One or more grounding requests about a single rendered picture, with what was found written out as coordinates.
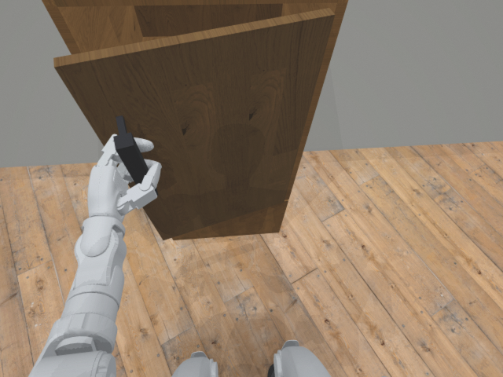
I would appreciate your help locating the left robot forearm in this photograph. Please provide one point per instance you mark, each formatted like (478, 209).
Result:
(88, 321)

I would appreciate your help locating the robot left upper arm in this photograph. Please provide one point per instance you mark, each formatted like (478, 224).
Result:
(88, 364)

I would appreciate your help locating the left robot shin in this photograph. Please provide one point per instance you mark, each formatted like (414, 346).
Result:
(198, 354)

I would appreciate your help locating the left robot hand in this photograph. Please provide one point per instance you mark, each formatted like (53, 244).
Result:
(108, 182)

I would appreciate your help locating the handle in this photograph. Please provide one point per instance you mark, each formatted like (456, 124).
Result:
(129, 152)

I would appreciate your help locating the cupboard door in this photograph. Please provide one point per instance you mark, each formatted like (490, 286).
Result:
(224, 108)

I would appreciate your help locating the left robot thigh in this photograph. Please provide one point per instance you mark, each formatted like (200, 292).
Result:
(197, 367)

